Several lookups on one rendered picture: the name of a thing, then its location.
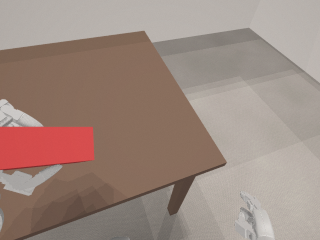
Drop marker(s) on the sponge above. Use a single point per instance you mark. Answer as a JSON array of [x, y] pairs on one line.
[[29, 147]]

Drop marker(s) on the robot right hand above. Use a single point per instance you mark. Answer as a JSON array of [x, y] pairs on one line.
[[257, 223]]

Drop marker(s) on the table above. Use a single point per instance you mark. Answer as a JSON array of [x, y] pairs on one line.
[[146, 134]]

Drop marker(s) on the robot left hand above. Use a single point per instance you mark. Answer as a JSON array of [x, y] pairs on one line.
[[21, 182]]

